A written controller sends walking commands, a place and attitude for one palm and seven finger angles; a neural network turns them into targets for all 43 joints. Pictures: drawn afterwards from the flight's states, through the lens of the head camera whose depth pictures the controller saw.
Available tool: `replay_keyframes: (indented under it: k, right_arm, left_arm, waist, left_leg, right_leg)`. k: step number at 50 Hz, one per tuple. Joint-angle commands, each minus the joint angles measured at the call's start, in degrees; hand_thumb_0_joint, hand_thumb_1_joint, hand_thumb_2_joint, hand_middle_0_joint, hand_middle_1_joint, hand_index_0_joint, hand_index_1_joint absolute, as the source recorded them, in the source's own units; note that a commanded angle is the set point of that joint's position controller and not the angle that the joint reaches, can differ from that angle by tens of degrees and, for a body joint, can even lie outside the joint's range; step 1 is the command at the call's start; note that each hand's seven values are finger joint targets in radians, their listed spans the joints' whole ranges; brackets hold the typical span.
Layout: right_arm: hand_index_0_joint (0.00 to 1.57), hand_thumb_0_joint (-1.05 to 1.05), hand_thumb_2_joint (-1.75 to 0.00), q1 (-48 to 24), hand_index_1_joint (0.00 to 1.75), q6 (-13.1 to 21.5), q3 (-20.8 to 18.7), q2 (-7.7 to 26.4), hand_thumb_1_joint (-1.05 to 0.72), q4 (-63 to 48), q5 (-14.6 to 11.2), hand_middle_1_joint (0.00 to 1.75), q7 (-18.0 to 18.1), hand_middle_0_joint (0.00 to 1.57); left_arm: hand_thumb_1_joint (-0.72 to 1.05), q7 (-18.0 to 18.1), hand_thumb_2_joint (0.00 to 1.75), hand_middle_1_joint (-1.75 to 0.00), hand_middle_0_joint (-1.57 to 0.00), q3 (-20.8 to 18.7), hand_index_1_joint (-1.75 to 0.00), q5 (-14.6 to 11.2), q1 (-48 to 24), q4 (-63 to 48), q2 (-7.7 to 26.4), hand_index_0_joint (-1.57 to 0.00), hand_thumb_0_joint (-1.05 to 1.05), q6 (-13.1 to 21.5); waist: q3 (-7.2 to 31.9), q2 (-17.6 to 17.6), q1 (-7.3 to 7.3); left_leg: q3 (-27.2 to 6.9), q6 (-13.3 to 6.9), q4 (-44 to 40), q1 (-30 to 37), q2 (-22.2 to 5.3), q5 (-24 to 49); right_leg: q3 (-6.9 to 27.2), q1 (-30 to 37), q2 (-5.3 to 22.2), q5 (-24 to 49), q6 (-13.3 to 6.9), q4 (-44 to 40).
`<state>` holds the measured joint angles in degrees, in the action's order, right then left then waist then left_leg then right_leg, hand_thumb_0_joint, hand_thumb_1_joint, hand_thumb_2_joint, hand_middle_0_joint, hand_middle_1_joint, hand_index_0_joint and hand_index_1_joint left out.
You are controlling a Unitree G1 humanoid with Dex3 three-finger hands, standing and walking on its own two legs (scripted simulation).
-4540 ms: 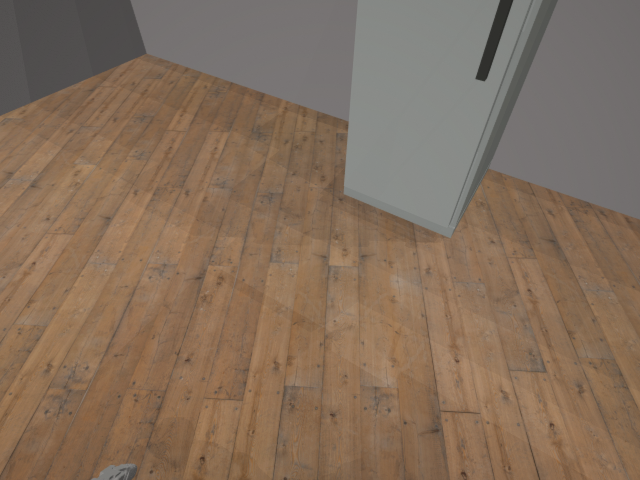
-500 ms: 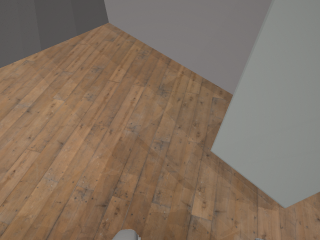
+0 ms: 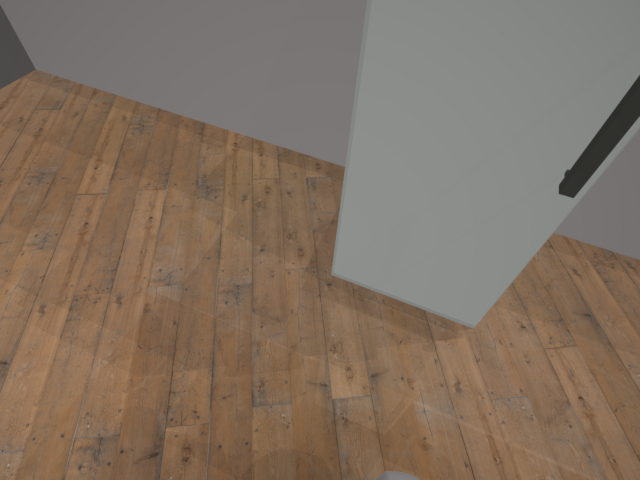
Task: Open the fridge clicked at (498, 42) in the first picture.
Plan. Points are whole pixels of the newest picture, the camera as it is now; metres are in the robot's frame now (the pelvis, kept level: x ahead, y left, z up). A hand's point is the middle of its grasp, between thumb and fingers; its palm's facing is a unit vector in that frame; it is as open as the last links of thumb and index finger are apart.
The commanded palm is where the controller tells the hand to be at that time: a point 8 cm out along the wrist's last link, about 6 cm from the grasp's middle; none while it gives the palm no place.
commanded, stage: turn to face it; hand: right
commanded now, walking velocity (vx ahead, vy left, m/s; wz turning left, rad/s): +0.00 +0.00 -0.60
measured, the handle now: (620, 112) +0.66 -0.45 +0.13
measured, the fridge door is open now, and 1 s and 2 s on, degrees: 0 0 0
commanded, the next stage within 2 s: take the last steps up to it in 0.66 s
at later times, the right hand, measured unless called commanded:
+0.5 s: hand out of the picture +0.03 -0.28 -0.16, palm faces +0.25 +0.94 -0.24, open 7.4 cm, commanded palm none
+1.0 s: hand out of the picture -0.10 -0.20 -0.16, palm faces +0.43 +0.87 -0.22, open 7.3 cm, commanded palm none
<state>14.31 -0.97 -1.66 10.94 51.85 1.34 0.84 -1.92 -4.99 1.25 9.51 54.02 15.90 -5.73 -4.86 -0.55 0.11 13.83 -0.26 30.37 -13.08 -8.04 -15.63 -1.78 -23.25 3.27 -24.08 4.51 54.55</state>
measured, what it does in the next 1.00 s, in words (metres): steps on the spot, turning right: right foot, then left foot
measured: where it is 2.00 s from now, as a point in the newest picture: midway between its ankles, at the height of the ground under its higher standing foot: (374, 470)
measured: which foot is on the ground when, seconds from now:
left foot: down 0.00-0.12, up 0.14-0.62, down 0.64-1.00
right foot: up 0.00-0.10, down 0.12-0.66, up 0.68-1.00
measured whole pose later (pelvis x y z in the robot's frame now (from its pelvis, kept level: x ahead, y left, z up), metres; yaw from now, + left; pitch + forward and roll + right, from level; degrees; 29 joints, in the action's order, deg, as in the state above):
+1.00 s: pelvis -0.05 -0.02 +0.01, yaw -22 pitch -1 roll -1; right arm 17.8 1.0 -2.2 10.0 58.1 1.6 0.5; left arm -1.5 -4.1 1.9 15.1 59.4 12.7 -3.7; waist -0.7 -0.3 1.3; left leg 8.3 -0.2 24.6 -10.6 -4.7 -12.5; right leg -2.1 -18.7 4.0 -23.6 2.1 47.1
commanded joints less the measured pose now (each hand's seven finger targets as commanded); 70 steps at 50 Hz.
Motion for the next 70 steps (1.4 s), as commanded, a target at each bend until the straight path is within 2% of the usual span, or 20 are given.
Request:
replay_keyframes:
  k: [1, 4, 5, 6, 7, 13, 23, 30, 31, 33, 34, 37, 40, 48, 53, 54, 55, 56, 61, 70]
  right_arm:
    - [0.20, 0.00, -0.90, 1.91, 0.30, 0.60, -4.41, 14.64, -0.90, -3.10, 0.56, 0.30, 0.86, 0.20]
    - [0.20, 0.00, -0.90, 1.20, 0.30, 0.01, -4.59, 14.13, -0.90, -2.46, -0.12, 0.30, 0.49, 0.20]
    - [0.20, 0.00, -0.90, 1.24, 0.30, -0.33, -4.39, 12.23, -0.90, -3.12, -0.59, 0.30, 0.33, 0.20]
    - [0.20, 0.00, -0.90, -1.18, 0.30, -0.50, -3.34, 8.15, -0.90, -5.74, -0.82, 0.30, -0.15, 0.20]
    - [0.20, 0.00, -0.90, -5.31, 0.30, -1.13, -2.90, 8.88, -0.90, -6.75, -0.22, 0.30, 0.22, 0.20]
    - [0.20, 0.00, -0.90, -2.14, 0.30, -1.08, -3.61, 8.93, -0.90, -1.90, -0.44, 0.30, -0.41, 0.20]
    - [0.20, 0.00, -0.90, -7.73, 0.30, -1.18, -2.70, 7.31, -0.90, -3.33, -0.72, 0.30, 0.50, 0.20]
    - [0.20, 0.00, -0.90, -1.64, 0.30, 0.24, -2.48, 6.28, -0.90, -1.34, -1.22, 0.30, 1.09, 0.20]
    - [0.20, 0.00, -0.90, -0.34, 0.30, 0.80, -2.67, 7.63, -0.90, -0.89, -0.98, 0.30, 1.28, 0.20]
    - [0.20, 0.00, -0.90, 1.21, 0.30, 1.63, -3.84, 14.97, -0.90, -1.22, 0.01, 0.30, 1.64, 0.20]
    - [0.20, 0.00, -0.90, 0.70, 0.30, 1.20, -3.44, 14.43, -0.90, -1.69, -0.23, 0.30, 1.60, 0.20]
    - [0.20, 0.00, -0.90, -5.86, 0.30, 1.12, -2.64, 9.35, -0.90, -2.67, -0.51, 0.30, 1.46, 0.20]
    - [0.20, 0.00, -0.90, -3.39, 0.30, 1.82, -2.51, 8.23, -0.90, -1.51, -0.30, 0.30, 1.12, 0.20]
    - [0.20, 0.00, -0.90, 5.96, 0.30, 2.94, -3.03, 9.78, -0.90, 4.19, 0.75, 0.30, 0.19, 0.20]
    - [0.20, 0.00, -0.90, 4.44, 0.30, 2.30, -3.06, 9.26, -0.90, 6.42, -0.16, 0.30, -0.31, 0.20]
    - [0.20, 0.00, -0.90, 3.54, 0.30, 2.06, -2.59, 7.10, -0.90, 6.04, -0.49, 0.30, -0.55, 0.20]
    - [0.20, 0.00, -0.90, 2.99, 0.30, 1.88, -1.76, 3.25, -0.90, 4.79, -0.68, 0.30, -0.99, 0.20]
    - [0.20, 0.00, -0.90, -0.93, 0.30, 1.97, -1.60, 2.96, -0.90, 2.67, -0.07, 0.30, -0.99, 0.20]
    - [0.20, 0.00, -0.90, 1.85, 0.30, 1.73, -2.08, 2.88, -0.90, 6.81, 0.50, 0.30, -2.34, 0.20]
    - [0.20, 0.00, -0.90, -5.04, 0.30, 1.22, -1.90, 1.43, -0.90, 4.89, 0.01, 0.30, -2.18, 0.20]
  left_arm:
    - [0.90, 0.15, 0.90, -0.30, -0.20, 0.25, -0.30, -0.79, -4.68, -6.35, 2.03, -0.20, 0.00, 3.04]
    - [0.90, 0.41, 0.90, -0.30, -0.20, -0.02, -0.30, -0.63, 0.64, -5.08, 3.50, -0.20, 0.00, 3.92]
    - [0.90, 0.50, 0.90, -0.30, -0.20, -0.98, -0.30, -0.47, 4.26, -4.20, 7.39, -0.20, 0.00, 4.57]
    - [0.90, 0.95, 0.90, -0.30, -0.20, -2.62, -0.30, -0.22, 7.03, -4.12, 13.95, -0.20, 0.00, 4.87]
    - [0.90, 1.36, 0.90, -0.30, -0.20, -2.63, -0.30, -0.40, 10.03, -2.56, 14.95, -0.20, 0.00, 4.47]
    - [0.90, 2.85, 0.90, -0.30, -0.20, -0.13, -0.30, -0.47, 0.45, -4.46, 7.86, -0.20, 0.00, 5.54]
    - [0.90, 3.04, 0.90, -0.30, -0.20, -0.29, -0.30, 0.08, 5.69, -2.43, 6.58, -0.20, 0.00, 5.17]
    - [0.90, 2.77, 0.90, -0.30, -0.20, -0.31, -0.30, -0.19, 3.34, -1.82, 5.63, -0.20, 0.00, 4.78]
    - [0.90, 2.55, 0.90, -0.30, -0.20, -0.15, -0.30, -0.56, 3.55, -1.62, 4.27, -0.20, 0.00, 4.88]
    - [0.90, 2.37, 0.90, -0.30, -0.20, 0.52, -0.30, -0.93, 3.68, -3.64, 0.05, -0.20, 0.00, 4.66]
    - [0.90, 2.49, 0.90, -0.30, -0.20, -0.38, -0.30, -0.63, 3.47, -3.20, 1.85, -0.20, 0.00, 3.79]
    - [0.90, 1.74, 0.90, -0.30, -0.20, -0.70, -0.30, -0.05, 5.15, 0.38, 1.55, -0.20, 0.00, 2.29]
    - [0.90, 1.30, 0.90, -0.30, -0.20, -0.30, -0.30, 0.15, 6.68, 1.43, 0.36, -0.20, 0.00, 2.38]
    - [0.90, 0.29, 0.90, -0.30, -0.20, 0.56, -0.30, 0.26, 0.37, 0.14, -1.49, -0.20, 0.00, 4.38]
    - [0.90, 1.29, 0.90, -0.30, -0.20, 1.33, -0.30, -0.12, 10.96, 4.38, -2.53, -0.20, 0.00, 6.37]
    - [0.90, 1.98, 0.90, -0.30, -0.20, 0.93, -0.30, -0.22, 14.97, 5.59, -0.16, -0.20, 0.00, 7.00]
    - [0.90, 2.39, 0.90, -0.30, -0.20, -0.14, -0.30, 0.34, 18.41, 6.41, 4.77, -0.20, 0.00, 7.34]
    - [0.90, 2.81, 0.90, -0.30, -0.20, -0.50, -0.30, 0.42, 20.00, 6.21, 7.68, -0.20, 0.00, 7.06]
    - [0.90, 3.60, 0.90, -0.30, -0.20, 2.14, -0.30, 0.00, 12.62, 5.45, 0.48, -0.20, 0.00, 8.78]
    - [0.90, 4.65, 0.90, -0.30, -0.20, 2.71, -0.30, -0.35, 21.43, 9.87, -2.24, -0.20, 0.00, 10.34]
  waist:
    - [6.95, 13.31, 2.67]
    - [9.41, 9.76, -0.24]
    - [11.47, -0.10, -2.34]
    - [10.30, -18.73, -4.46]
    - [10.36, -14.17, -5.76]
    - [6.87, -6.13, -0.44]
    - [5.40, -7.20, -2.58]
    - [7.83, -6.29, 0.77]
    - [8.52, -2.64, 1.30]
    - [7.52, 15.90, 1.89]
    - [7.26, 10.29, 1.78]
    - [1.04, 8.48, -1.32]
    - [1.10, 9.25, -0.88]
    - [-1.13, 11.23, 3.34]
    - [3.83, 5.93, -1.38]
    - [4.96, -1.45, -3.33]
    - [3.63, -16.94, -4.83]
    - [-1.75, -17.41, -5.95]
    - [-6.89, -6.38, -0.97]
    - [-5.62, -5.45, -1.89]
  left_leg:
    - [-9.96, -6.62, -7.61, 8.63, -14.84, 21.11]
    - [-4.68, -1.81, 1.29, 3.78, -12.83, 19.01]
    - [-2.37, 1.47, 11.02, -4.46, -9.79, 10.64]
    - [-1.90, 6.39, 23.55, -21.73, -1.46, -19.28]
    - [-8.32, 5.62, 30.49, -22.26, -0.54, -21.58]
    - [-12.10, 6.34, 36.21, -19.66, 1.02, -5.74]
    - [-13.33, 6.44, 22.09, -14.94, 3.33, -9.52]
    - [-11.72, 4.37, -3.71, 3.95, 6.11, 2.51]
    - [-13.77, 3.80, -9.77, 9.53, 3.61, 7.37]
    - [-32.41, -5.99, -13.58, 13.25, -18.14, 22.52]
    - [-29.84, -9.54, -13.82, 5.85, -19.46, 20.05]
    - [-21.24, -6.90, -15.61, -1.37, -10.01, 7.62]
    - [-18.05, -5.09, -17.64, -0.71, -8.12, -0.68]
    - [-22.06, -6.86, -22.90, 1.16, -10.23, -18.80]
    - [-15.08, -3.56, -13.94, -6.66, -4.55, -18.28]
    - [-12.04, -1.51, -6.07, -12.27, -1.94, -17.13]
    - [-5.70, 1.16, 9.15, -21.89, 4.05, -15.38]
    - [-7.00, 0.90, 18.26, -27.07, 4.80, -15.30]
    - [-11.46, 1.23, 30.91, -25.31, 1.47, 0.57]
    - [-10.04, 1.90, 27.59, -30.92, 1.47, 5.49]
  right_leg:
    - [-4.01, -0.24, -0.94, -2.75, -0.92, -10.78]
    - [-4.85, 11.59, -1.50, 8.78, -2.20, -27.02]
    - [2.45, 20.96, 3.81, 16.69, -4.16, -33.32]
    - [22.60, 26.57, 19.27, 37.47, -10.84, -35.47]
    - [22.15, 23.88, 22.28, 45.19, -15.45, -34.46]
    - [10.85, 19.07, 10.06, 42.55, -12.38, -34.41]
    - [18.07, 18.93, 10.47, 38.18, -15.17, -35.25]
    - [18.85, 10.02, 6.64, 33.06, -11.71, -30.13]
    - [16.81, 6.26, 4.02, 26.42, -8.96, -27.42]
    - [4.51, -7.03, -6.47, -7.54, -2.78, -8.47]
    - [6.24, -4.29, -4.80, -9.63, -3.07, 0.65]
    - [5.36, -5.05, -2.70, -0.07, -2.42, 12.01]
    - [3.34, -4.68, -1.53, 4.21, -1.57, 10.73]
    - [-2.35, -0.92, 0.20, -1.42, -2.45, -10.83]
    - [-6.29, 20.54, -2.46, 6.26, -3.59, -31.33]
    - [-1.20, 27.22, 1.51, 2.59, -4.33, -35.45]
    - [17.06, 29.37, 14.01, -10.86, -8.40, -43.10]
    - [24.76, 24.32, 20.33, -16.63, -11.94, -48.87]
    - [9.96, 16.81, 12.46, 3.30, -10.58, -48.75]
    - [3.62, 25.41, 12.42, 34.20, -12.18, -44.21]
